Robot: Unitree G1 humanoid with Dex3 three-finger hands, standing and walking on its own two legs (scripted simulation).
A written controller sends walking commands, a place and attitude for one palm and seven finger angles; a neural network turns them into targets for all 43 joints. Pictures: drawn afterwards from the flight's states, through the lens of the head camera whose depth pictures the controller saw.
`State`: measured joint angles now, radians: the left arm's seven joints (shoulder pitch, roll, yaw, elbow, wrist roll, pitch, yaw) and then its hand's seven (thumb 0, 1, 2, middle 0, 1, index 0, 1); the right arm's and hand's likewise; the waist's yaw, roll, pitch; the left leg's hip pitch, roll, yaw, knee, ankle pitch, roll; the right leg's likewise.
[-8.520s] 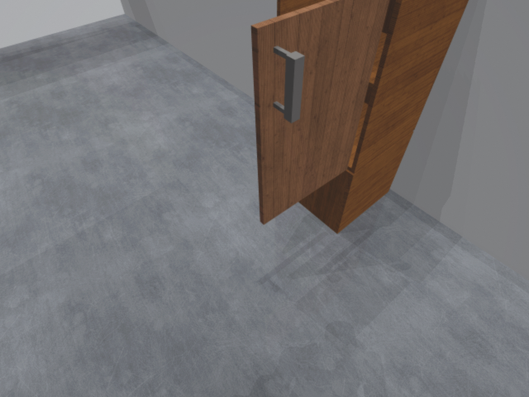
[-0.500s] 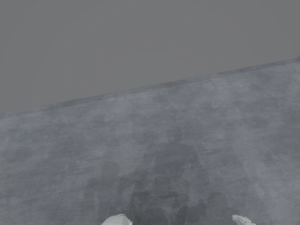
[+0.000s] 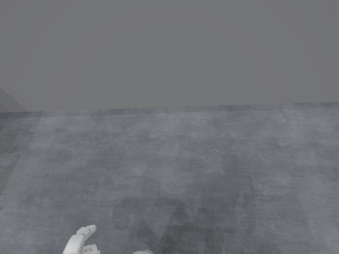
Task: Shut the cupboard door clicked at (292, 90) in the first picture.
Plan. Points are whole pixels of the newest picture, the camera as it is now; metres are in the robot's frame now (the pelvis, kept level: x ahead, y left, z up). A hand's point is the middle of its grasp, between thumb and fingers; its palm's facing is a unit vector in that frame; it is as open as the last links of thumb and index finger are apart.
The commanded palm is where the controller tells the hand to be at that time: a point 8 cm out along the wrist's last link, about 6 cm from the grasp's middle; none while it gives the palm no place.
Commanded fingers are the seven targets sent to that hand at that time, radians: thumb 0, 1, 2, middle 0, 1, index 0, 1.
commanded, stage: walk to a spot facing it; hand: left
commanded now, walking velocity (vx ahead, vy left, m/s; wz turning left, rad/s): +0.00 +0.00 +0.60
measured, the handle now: out of the picture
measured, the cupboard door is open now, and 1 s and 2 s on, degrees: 88 88 88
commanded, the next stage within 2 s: none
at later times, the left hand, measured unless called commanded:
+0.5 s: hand out of the picture +0.00 +0.25 -0.18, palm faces +0.35 -0.90 -0.25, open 7.3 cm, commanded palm none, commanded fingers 0.00 0.90 0.90 -0.20 -0.30 -0.20 -0.30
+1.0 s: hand (78, 230) +0.19 +0.26 -0.13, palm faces +0.55 -0.81 -0.22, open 7.4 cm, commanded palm none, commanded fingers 0.00 0.90 0.90 -0.20 -0.30 -0.20 -0.30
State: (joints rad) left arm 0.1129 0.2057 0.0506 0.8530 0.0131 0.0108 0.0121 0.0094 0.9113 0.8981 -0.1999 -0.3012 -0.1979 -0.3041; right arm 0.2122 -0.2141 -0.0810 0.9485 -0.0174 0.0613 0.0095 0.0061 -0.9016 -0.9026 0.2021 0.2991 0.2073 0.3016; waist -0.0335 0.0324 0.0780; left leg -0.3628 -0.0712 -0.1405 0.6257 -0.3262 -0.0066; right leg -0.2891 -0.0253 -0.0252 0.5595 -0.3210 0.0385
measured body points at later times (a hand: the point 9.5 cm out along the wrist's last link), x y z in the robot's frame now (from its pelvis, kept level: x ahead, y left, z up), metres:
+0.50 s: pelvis +0.03 +0.03 +0.00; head +0.08 +0.07 +0.44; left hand -0.01 +0.30 -0.16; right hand +0.24 -0.18 -0.12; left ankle +0.02 +0.11 -0.73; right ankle +0.02 -0.13 -0.65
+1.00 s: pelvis +0.19 +0.04 +0.01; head +0.23 +0.04 +0.45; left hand +0.16 +0.30 -0.12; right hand +0.32 -0.19 -0.15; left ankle +0.06 +0.10 -0.65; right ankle +0.25 -0.06 -0.73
